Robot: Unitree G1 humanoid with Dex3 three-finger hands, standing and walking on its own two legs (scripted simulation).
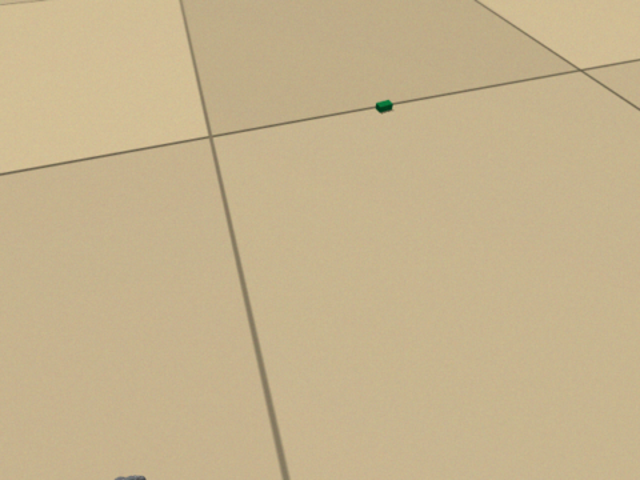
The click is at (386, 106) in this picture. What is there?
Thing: small box
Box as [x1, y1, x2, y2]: [376, 100, 392, 112]
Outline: 392,104 388,100 376,103 376,109 379,112 391,109
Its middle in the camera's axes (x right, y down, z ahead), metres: +0.37 -0.78 +2.24
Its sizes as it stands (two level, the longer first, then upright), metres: 0.082 0.048 0.036
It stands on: the floor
